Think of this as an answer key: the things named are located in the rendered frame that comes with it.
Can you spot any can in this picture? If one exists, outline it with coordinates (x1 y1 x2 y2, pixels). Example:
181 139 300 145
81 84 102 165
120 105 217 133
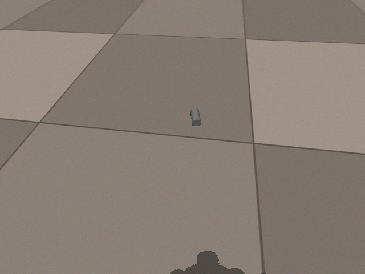
190 108 201 126

